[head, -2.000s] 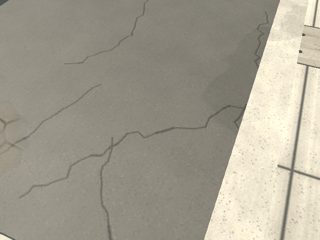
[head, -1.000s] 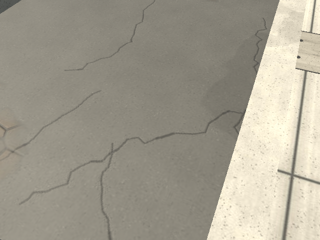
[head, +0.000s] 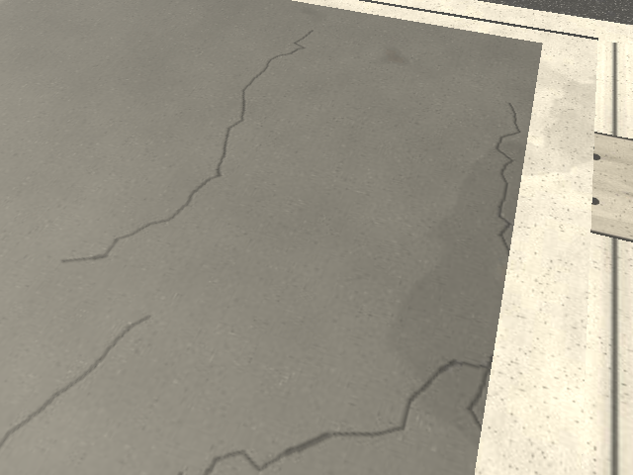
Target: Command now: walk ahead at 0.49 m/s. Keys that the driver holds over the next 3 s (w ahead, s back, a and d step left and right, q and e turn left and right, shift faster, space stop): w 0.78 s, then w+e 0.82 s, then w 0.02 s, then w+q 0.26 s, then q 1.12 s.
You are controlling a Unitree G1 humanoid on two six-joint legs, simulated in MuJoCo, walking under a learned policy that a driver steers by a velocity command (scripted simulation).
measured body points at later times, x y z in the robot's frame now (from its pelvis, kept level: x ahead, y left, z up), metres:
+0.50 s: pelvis +0.29 -0.08 +0.00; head +0.30 -0.09 +0.45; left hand +0.29 +0.18 -0.14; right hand +0.44 -0.34 -0.12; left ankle +0.40 +0.11 -0.67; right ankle +0.28 -0.16 -0.75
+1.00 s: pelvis +0.58 +0.00 +0.00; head +0.60 +0.01 +0.45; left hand +0.68 +0.26 -0.14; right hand +0.62 -0.27 -0.13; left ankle +0.60 +0.08 -0.75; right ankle +0.60 -0.18 -0.66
